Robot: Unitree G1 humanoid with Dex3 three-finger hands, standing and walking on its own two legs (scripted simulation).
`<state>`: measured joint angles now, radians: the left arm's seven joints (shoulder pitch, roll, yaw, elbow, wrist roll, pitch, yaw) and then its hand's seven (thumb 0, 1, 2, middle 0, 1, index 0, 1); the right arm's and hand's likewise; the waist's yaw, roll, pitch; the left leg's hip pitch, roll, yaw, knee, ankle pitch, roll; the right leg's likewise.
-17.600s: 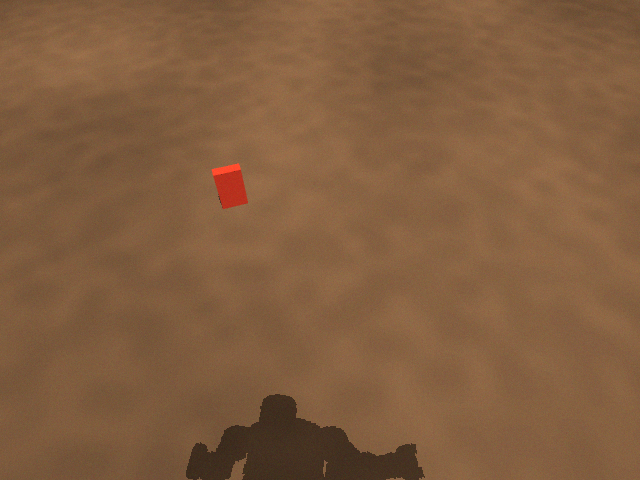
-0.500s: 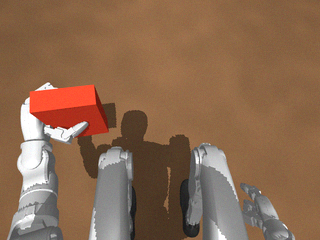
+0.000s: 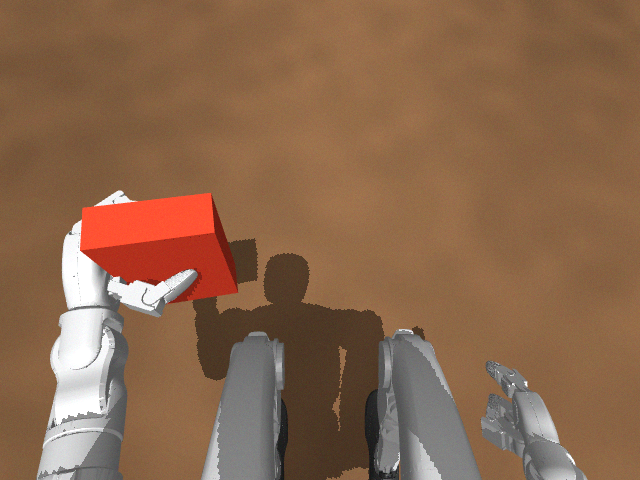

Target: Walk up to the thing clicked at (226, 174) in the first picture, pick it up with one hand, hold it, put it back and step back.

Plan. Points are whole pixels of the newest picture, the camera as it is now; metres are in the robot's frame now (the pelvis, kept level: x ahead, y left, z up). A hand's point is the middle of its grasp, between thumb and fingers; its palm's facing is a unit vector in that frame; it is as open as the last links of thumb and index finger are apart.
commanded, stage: lift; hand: left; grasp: from the side
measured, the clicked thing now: (176, 258) +0.36 +0.19 +0.00
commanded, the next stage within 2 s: hold in 1.32 s
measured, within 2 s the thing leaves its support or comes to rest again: neither
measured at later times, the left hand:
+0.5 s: hand (93, 194) +0.35 +0.20 +0.15, palm faces +0.16 -0.99 -0.04, open 9.0 cm
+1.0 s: hand (74, 145) +0.36 +0.19 +0.21, palm faces +0.16 -0.99 -0.03, open 9.0 cm
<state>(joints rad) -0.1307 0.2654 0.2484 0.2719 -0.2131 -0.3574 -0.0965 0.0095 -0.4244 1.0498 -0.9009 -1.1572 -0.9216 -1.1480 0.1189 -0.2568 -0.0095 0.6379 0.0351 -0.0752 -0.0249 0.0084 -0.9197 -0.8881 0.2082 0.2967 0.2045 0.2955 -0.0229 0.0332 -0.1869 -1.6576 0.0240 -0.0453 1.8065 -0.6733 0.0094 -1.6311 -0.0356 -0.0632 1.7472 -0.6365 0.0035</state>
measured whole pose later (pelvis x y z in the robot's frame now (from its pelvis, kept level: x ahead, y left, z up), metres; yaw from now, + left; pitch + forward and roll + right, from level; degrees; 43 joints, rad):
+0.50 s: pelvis +0.03 +0.00 +0.13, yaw +1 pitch +18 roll -3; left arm -0.04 0.24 0.17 0.28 -0.18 -0.29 -0.04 0.01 -0.43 1.05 -0.90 -1.17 -0.92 -1.15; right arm 0.22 -0.23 0.01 0.64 0.03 -0.11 -0.05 0.01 -0.92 -0.89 0.21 0.30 0.20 0.30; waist -0.03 0.02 -0.14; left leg -1.07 0.03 -0.03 1.31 -0.57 0.01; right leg -1.04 -0.02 -0.06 1.25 -0.53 0.01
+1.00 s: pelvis +0.05 +0.00 +0.18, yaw +2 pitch +12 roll -2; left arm -0.05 0.21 0.16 0.35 -0.18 -0.31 -0.05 0.01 -0.44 1.06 -0.90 -1.17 -0.92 -1.15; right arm 0.24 -0.22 0.03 0.66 0.01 -0.09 -0.06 0.01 -0.92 -0.89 0.21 0.30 0.20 0.30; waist -0.03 0.01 -0.07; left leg -0.77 0.03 -0.02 1.05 -0.49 0.00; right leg -0.76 -0.02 -0.06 1.00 -0.45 0.01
